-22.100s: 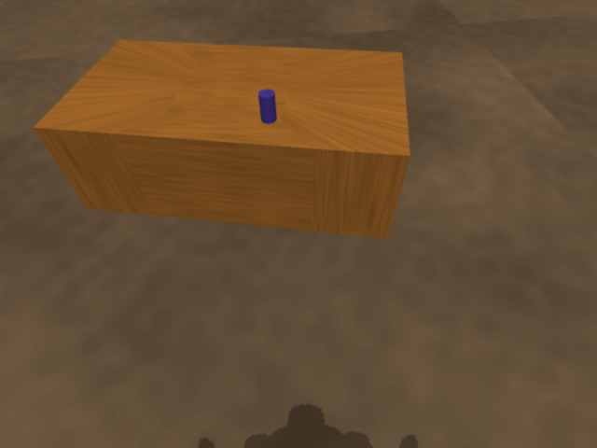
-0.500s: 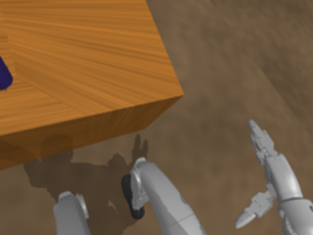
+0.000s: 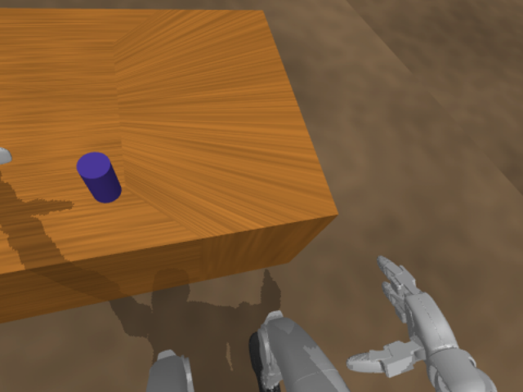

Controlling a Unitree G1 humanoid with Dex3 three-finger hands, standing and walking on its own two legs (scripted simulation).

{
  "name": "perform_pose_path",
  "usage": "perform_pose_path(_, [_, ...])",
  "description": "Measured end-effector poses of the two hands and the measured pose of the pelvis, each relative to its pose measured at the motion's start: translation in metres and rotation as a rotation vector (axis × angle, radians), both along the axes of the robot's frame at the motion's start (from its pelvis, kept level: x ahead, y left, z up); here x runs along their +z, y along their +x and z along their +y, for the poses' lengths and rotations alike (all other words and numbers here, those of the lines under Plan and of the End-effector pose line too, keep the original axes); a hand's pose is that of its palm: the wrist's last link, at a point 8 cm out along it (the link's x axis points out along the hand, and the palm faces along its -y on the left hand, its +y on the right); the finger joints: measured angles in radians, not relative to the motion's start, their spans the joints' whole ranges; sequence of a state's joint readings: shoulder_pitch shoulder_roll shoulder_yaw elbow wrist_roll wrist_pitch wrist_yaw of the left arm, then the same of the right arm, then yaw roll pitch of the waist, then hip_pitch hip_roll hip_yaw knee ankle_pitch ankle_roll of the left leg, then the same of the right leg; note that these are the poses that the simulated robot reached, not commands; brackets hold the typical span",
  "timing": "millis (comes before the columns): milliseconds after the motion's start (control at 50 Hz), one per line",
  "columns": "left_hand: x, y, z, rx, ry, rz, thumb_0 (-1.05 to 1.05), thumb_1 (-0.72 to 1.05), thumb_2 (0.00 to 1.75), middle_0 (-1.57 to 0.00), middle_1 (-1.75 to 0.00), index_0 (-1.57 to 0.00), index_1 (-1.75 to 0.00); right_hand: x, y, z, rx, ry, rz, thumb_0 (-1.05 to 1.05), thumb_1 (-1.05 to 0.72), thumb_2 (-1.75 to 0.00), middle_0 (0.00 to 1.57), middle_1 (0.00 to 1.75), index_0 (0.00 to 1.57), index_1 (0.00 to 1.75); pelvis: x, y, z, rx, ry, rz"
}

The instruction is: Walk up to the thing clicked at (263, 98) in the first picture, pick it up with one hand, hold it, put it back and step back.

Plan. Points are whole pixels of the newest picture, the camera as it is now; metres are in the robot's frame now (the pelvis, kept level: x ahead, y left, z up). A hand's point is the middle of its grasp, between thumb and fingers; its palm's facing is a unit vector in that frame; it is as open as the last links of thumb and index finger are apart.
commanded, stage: home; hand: left
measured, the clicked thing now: (100, 178) +0.55 +0.19 -0.17
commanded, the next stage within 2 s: none
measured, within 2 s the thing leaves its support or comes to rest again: neither
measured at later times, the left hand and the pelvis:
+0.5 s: hand (47, 276) +0.32 +0.22 +0.00, palm faces +0.20 -0.94 -0.26, open 17.6 cm; pelvis +0.04 -0.01 +0.05, yaw +2 degrees
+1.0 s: hand (102, 383) +0.19 +0.16 -0.01, palm faces +0.16 -0.96 -0.25, open 17.3 cm; pelvis +0.03 -0.03 +0.05, yaw +3 degrees
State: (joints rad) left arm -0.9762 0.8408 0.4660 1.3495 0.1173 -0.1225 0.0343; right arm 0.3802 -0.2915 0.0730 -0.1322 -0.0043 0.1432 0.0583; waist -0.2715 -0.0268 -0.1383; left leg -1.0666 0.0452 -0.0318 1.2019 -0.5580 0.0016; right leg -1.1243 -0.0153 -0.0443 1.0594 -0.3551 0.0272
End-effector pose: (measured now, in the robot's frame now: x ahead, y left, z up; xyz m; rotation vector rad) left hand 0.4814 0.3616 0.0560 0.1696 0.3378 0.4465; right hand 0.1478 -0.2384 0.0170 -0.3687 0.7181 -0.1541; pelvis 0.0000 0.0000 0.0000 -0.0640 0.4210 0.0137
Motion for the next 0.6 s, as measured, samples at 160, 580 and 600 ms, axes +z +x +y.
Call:
perform_pose_path(160, [-0.013, -0.054, -0.016, -0.068, 0.055, 0.153, -0.01, -0.52, 0.07, -0.05, -0.06, -0.06, -0.06, -0.004, 0.026, 0.029, 0.051, 0.168, -0.026, -0.01, -0.35, -0.59, 0.16, 0.22, 0.16, 0.21, 0.021, 0.015, 0.001, 0.003, 0.012, -0.058])
perform_pose_path(580, [-0.037, -0.225, -0.115, -0.160, -0.056, 0.243, -0.01, -0.56, 0.04, -0.06, -0.06, -0.06, -0.06, -0.002, 0.054, 0.010, -0.017, 0.182, -0.033, 0.01, -0.88, -0.88, 0.20, 0.30, 0.21, 0.30, 0.050, 0.043, -0.012, 0.017, 0.051, -0.226])
perform_pose_path(600, [-0.037, -0.235, -0.120, -0.163, -0.063, 0.254, -0.01, -0.56, 0.05, -0.06, -0.06, -0.06, -0.06, -0.002, 0.054, 0.009, -0.018, 0.184, -0.037, 0.01, -0.88, -0.89, 0.20, 0.30, 0.21, 0.30, 0.051, 0.043, -0.013, 0.017, 0.053, -0.230])
